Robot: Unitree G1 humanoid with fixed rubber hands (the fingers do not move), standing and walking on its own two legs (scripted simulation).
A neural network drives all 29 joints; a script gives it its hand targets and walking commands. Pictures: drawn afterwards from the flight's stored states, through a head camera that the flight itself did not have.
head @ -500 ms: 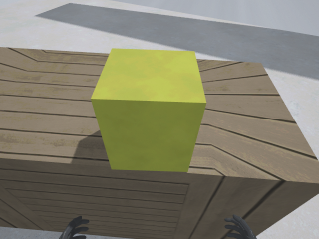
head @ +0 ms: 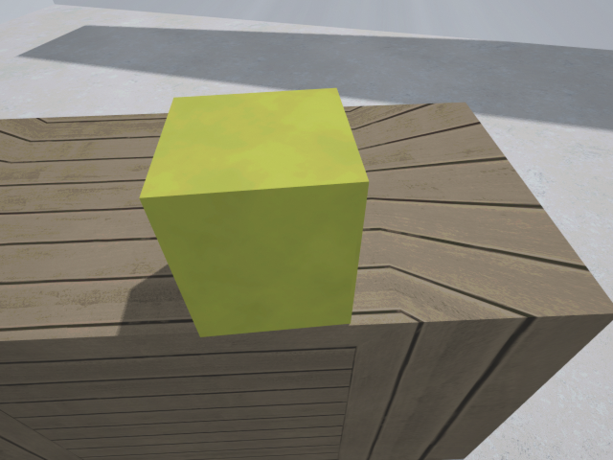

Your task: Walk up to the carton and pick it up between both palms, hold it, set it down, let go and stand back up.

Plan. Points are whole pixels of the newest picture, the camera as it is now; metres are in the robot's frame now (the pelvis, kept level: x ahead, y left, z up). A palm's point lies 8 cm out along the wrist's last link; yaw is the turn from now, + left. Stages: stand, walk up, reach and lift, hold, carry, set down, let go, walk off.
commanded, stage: stand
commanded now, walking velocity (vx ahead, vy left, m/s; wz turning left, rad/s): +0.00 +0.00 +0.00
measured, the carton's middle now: (266, 216) +0.41 +0.04 +0.14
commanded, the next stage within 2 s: none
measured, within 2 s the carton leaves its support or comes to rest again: neither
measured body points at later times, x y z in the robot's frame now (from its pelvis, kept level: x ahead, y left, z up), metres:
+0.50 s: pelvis -0.01 +0.00 +0.01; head -0.01 -0.02 +0.46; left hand +0.03 +0.22 -0.13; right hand -0.02 -0.24 -0.16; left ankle -0.03 +0.10 -0.72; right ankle +0.05 -0.11 -0.72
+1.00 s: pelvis +0.01 +0.03 +0.01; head +0.01 +0.02 +0.46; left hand +0.01 +0.24 -0.15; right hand -0.04 -0.18 -0.16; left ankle -0.03 +0.10 -0.72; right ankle +0.05 -0.11 -0.72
